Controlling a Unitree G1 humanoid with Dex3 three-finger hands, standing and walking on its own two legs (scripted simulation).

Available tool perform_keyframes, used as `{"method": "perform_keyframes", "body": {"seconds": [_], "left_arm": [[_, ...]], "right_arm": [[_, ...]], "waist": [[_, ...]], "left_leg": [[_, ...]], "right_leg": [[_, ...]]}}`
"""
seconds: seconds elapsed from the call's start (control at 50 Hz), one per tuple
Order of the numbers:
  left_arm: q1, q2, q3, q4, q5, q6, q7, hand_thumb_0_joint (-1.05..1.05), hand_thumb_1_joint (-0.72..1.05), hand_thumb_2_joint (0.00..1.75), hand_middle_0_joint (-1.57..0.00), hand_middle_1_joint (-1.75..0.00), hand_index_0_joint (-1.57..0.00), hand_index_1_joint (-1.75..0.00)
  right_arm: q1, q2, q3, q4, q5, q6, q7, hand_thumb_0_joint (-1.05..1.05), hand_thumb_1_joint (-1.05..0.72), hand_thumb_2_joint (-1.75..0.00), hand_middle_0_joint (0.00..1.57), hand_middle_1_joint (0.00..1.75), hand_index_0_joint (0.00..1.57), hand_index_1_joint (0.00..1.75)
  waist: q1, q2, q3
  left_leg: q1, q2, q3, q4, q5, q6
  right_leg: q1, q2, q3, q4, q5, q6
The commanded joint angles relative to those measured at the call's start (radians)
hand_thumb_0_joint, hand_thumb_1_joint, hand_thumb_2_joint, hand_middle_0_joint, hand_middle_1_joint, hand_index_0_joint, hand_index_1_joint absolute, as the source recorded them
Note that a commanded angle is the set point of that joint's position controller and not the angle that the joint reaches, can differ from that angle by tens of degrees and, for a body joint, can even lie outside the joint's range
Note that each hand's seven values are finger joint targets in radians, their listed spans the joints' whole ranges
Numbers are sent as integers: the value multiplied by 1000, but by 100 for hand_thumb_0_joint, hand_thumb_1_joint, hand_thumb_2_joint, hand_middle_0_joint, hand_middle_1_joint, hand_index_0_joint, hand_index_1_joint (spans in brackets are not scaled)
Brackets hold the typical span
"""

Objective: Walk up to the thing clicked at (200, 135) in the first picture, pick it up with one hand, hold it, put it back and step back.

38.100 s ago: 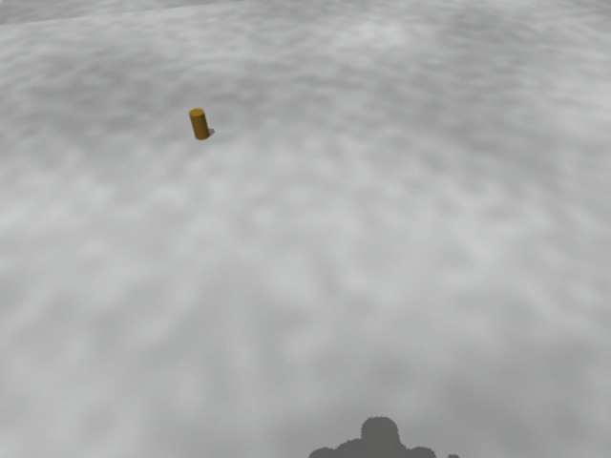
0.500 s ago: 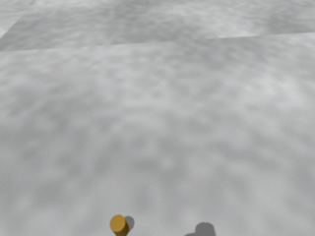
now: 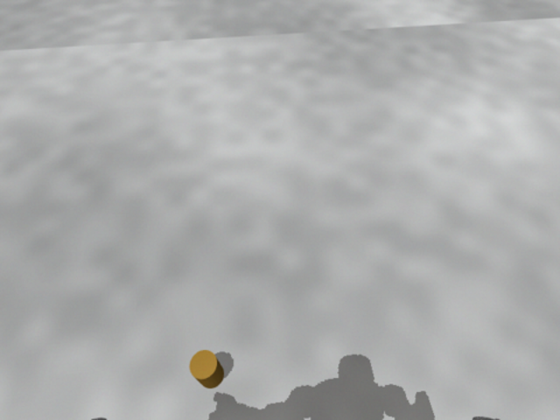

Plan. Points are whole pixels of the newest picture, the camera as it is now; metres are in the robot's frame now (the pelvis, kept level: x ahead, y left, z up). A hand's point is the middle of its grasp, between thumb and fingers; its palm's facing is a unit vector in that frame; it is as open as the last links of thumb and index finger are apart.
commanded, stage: step back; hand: left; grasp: from the side
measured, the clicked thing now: (207, 369) +0.34 +0.24 -0.70
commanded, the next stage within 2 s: none
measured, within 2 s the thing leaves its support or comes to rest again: neither
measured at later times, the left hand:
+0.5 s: hand out of the picture +0.04 +0.29 -0.17, palm faces +0.00 -0.93 -0.36, open 7.4 cm
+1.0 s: hand out of the picture -0.08 +0.28 -0.14, palm faces -0.02 -0.91 -0.41, open 7.4 cm
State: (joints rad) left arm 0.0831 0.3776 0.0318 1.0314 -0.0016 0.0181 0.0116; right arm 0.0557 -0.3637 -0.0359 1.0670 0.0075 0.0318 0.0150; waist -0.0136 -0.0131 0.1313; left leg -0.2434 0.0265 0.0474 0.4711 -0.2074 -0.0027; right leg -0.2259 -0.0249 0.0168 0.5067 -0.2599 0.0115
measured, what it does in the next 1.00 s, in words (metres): walks backwards: left foot, then right foot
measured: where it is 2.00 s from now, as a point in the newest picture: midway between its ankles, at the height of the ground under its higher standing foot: outside the picture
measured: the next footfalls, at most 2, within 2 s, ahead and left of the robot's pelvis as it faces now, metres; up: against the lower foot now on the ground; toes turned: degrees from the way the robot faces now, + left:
left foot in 0.36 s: -0.06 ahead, +0.13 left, +0.00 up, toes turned +0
right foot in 0.74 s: -0.11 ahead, -0.10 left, +0.00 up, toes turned +2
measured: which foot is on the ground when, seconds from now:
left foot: down 0.00-0.10, up 0.12-0.34, down 0.36-0.76, up 0.78-1.00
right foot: down 0.00-0.38, up 0.40-0.72, down 0.74-1.00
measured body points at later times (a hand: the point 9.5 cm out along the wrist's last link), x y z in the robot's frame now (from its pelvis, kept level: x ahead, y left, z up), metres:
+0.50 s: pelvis -0.09 +0.03 -0.01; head -0.02 +0.06 +0.43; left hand +0.04 +0.34 -0.14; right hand -0.02 -0.28 -0.12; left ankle -0.10 +0.13 -0.74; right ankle -0.07 -0.12 -0.67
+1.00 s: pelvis -0.21 +0.02 -0.01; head -0.14 +0.01 +0.43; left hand -0.08 +0.33 -0.11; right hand -0.11 -0.30 -0.14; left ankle -0.24 +0.16 -0.68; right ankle -0.15 -0.10 -0.74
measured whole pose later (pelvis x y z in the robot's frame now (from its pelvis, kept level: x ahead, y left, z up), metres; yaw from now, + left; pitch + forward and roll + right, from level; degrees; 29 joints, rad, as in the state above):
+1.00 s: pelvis -0.21 +0.02 -0.01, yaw +0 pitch -2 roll +1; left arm 0.13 0.34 0.05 0.77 0.04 0.04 0.01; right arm 0.16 -0.41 -0.03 0.87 0.00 0.05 -0.02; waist 0.01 0.02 0.17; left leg -0.37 -0.09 -0.11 1.02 -0.53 -0.02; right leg -0.35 0.00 0.05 0.60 -0.23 -0.01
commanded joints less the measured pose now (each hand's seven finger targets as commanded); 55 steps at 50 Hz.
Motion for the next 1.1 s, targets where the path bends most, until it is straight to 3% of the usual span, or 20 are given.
{"method": "perform_keyframes", "body": {"seconds": [0.0, 0.04, 0.08, 0.12, 0.18, 0.26, 0.32, 0.36, 0.38, 0.44, 0.62, 0.7, 0.72, 0.76, 0.78, 0.84, 0.98, 1.04, 1.06, 1.08], "left_arm": [[54, 196, 49, -91, 9, -1, 10, 0, 90, 90, -20, -30, -20, -30], [88, 217, 61, -104, 13, 0, 8, 0, 90, 90, -20, -30, -20, -30], [62, 316, 87, -131, 24, -4, 8, 0, 90, 90, -20, -30, -20, -30], [0, 333, 96, -178, 44, -14, 15, 0, 90, 90, -20, -30, -20, -30], [-109, 272, 87, -225, 46, -10, 25, 0, 90, 90, -20, -30, -20, -30], [-10, 248, 92, -244, 42, 3, 30, 0, 90, 90, -20, -30, -20, -30], [-8, 246, 82, -262, 14, 27, 15, 0, 90, 90, -20, -30, -20, -30], [-8, 182, 72, -284, 8, 27, 21, 0, 90, 90, -20, -30, -20, -30], [-79, 205, 84, -282, 29, 25, 33, 0, 90, 90, -20, -30, -20, -30], [22, 183, 83, -246, 1, 23, 31, 0, 90, 90, -20, -30, -20, -30], [43, 166, 86, -280, 21, 4, 14, 0, 90, 90, -20, -30, -20, -30], [156, 155, 93, -226, 34, -10, 9, 0, 90, 90, -20, -30, -20, -30], [165, 198, 102, -228, 43, -18, 11, 0, 90, 90, -20, -30, -20, -30], [77, 342, 131, -274, 37, -18, 6, 0, 90, 90, -20, -30, -20, -30], [56, 310, 128, -295, 37, -23, 6, 0, 90, 90, -20, -30, -20, -30], [-15, 234, 107, -323, 30, -15, 17, 0, 90, 90, -20, -30, -20, -30], [70, 222, 105, -348, 39, 5, 22, 0, 90, 90, -20, -30, -20, -30], [59, 236, 93, -355, 20, 24, 9, 0, 90, 90, -20, -30, -20, -30], [78, 208, 84, -357, 20, 30, 6, 0, 90, 90, -20, -30, -20, -30], [52, 167, 76, -375, 17, 27, 6, 0, 90, 90, -20, -30, -20, -30]], "right_arm": [[-22, -256, -70, -113, -3, -2, -20, 0, -90, -90, 20, 30, 20, 30], [-35, -240, -70, -143, 1, 6, -20, 0, -90, -90, 20, 30, 20, 30], [-42, -193, -61, -167, -2, 17, -17, 0, -90, -90, 20, 30, 20, 30], [29, -202, -67, -163, -10, 33, -20, 0, -90, -90, 20, 30, 20, 30], [134, -222, -71, -149, 12, 24, -20, 0, -90, -90, 20, 30, 20, 30], [134, -207, -57, -177, -18, 5, -25, 0, -90, -90, 20, 30, 20, 30], [191, -208, -70, -159, -50, -14, -30, 0, -90, -90, 20, 30, 20, 30], [101, -398, -108, -200, -56, -20, -20, 0, -90, -90, 20, 30, 20, 30], [136, -398, -113, -209, -51, -26, -22, 0, -90, -90, 20, 30, 20, 30], [24, -271, -74, -229, -44, -30, -44, 0, -90, -90, 20, 30, 20, 30], [135, -269, -84, -268, -32, -20, -52, 0, -90, -90, 20, 30, 20, 30], [71, -267, -76, -286, -13, -7, -41, 0, -90, -90, 20, 30, 20, 30], [70, -240, -66, -290, -5, -7, -38, 0, -90, -90, 20, 30, 20, 30], [38, -202, -64, -296, 2, 4, -50, 0, -90, -90, 20, 30, 20, 30], [65, -231, -73, -280, -6, 12, -53, 0, -90, -90, 20, 30, 20, 30], [142, -226, -61, -243, 0, 4, -53, 0, -90, -90, 20, 30, 20, 30], [154, -203, -50, -264, -19, -12, -49, 0, -90, -90, 20, 30, 20, 30], [224, -200, -64, -228, -28, -25, -41, 0, -90, -90, 20, 30, 20, 30], [207, -232, -76, -236, -43, -28, -39, 0, -90, -90, 20, 30, 20, 30], [180, -339, -99, -254, -56, -28, -33, 0, -90, -90, 20, 30, 20, 30]], "waist": [[7, 106, -237], [27, 56, -243], [47, -181, -177], [24, -187, -152], [-21, -163, -175], [32, -174, -225], [-7, -110, -192], [3, 286, -157], [-58, 245, -154], [42, 144, -139], [-26, 152, -181], [32, 141, -209], [35, 74, -232], [62, -277, -161], [40, -194, -125], [2, -118, -112], [45, -200, -201], [8, -157, -221], [14, -74, -199], [-2, 191, -162]], "left_leg": [[31, 170, -156, 23, 322, 160], [-25, 121, -127, 127, 185, 139], [-111, -101, -33, 430, -138, 38], [-161, -118, -198, 709, -415, 33], [-140, -96, -175, 714, -303, 14], [-169, -27, -133, 259, -299, 16], [34, -38, -63, -102, 51, 17], [97, 311, -503, -132, 417, 198], [20, 365, -586, -137, 425, 284], [135, 199, -280, -7, 584, 191], [221, 217, -267, 70, 532, 236], [61, 175, -233, 140, 335, 160], [-41, 145, -221, 177, 208, 116], [-173, -120, -119, 588, -421, 13], [-179, -110, -213, 728, -446, 4], [-200, -146, -210, 763, -320, -4], [-165, -57, -109, 280, -309, -9], [37, -65, -37, -49, -25, 10], [95, 15, -168, -73, -9, 42], [102, 256, -491, -145, 56, 148]], "right_leg": [[29, -22, 26, 157, 225, -78], [24, -72, 86, 105, 233, -120], [-53, -283, 351, -152, 330, -251], [-115, -367, 417, -166, 364, -329], [-77, -251, 232, -100, 331, -256], [172, -240, 224, 21, 423, -215], [33, -166, 144, 163, 381, -137], [-275, 135, 44, 422, -351, -30], [-243, 138, 173, 587, -422, -21], [-343, 142, 199, 724, -255, -35], [-210, 70, 72, 326, -231, 3], [45, 68, -3, -60, 64, -36], [133, 4, 108, -59, 182, -61], [-40, -355, 546, -150, 359, -331], [-83, -358, 550, -153, 354, -338], [-52, -202, 276, -78, 437, -240], [179, -189, 238, 6, 460, -214], [66, -134, 199, 100, 342, -145], [-76, -89, 190, 129, 181, -97], [-284, 74, 103, 303, -151, -42]]}}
